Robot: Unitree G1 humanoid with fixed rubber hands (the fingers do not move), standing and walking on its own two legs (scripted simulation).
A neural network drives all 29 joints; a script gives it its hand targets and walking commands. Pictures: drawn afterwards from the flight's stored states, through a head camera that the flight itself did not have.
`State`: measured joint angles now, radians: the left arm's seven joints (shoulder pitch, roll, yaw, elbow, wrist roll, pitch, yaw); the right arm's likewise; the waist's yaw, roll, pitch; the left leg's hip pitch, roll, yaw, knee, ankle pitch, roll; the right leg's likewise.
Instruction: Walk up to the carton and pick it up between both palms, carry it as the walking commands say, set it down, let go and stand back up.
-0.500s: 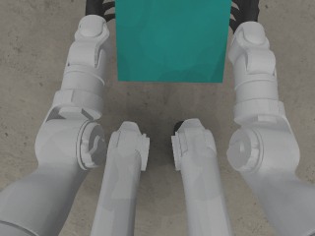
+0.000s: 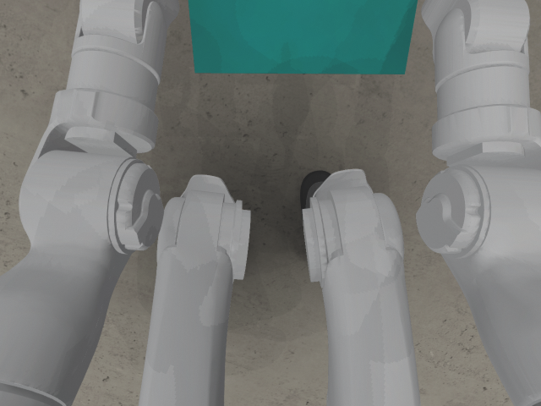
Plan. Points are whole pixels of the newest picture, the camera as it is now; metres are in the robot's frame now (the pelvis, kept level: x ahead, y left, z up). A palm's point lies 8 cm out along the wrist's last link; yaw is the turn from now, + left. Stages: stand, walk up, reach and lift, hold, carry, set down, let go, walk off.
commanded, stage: set down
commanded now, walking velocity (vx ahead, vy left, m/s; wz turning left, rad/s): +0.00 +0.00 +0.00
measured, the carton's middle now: out of the picture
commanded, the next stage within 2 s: none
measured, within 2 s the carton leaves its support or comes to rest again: rests again in 0.64 s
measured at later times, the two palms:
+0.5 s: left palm out of the picture +0.56 +0.10 -0.18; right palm out of the picture +0.54 -0.19 -0.18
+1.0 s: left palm out of the picture +0.56 +0.10 -0.19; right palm out of the picture +0.54 -0.19 -0.19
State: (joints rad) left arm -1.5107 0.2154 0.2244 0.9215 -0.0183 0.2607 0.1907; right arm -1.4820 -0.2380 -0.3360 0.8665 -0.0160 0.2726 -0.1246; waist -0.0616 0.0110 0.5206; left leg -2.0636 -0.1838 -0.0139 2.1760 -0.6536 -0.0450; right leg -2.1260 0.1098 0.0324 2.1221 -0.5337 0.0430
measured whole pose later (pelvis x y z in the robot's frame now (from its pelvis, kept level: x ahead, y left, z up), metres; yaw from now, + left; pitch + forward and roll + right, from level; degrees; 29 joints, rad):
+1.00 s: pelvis +0.02 +0.00 -0.02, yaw +1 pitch +38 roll -1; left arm -1.45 0.18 0.26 1.02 0.05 0.19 0.14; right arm -1.37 -0.21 -0.40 0.94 -0.07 0.21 -0.06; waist -0.06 0.03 0.34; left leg -2.20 -0.16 0.00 2.22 -0.67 -0.02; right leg -2.25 0.05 0.00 2.17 -0.58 0.02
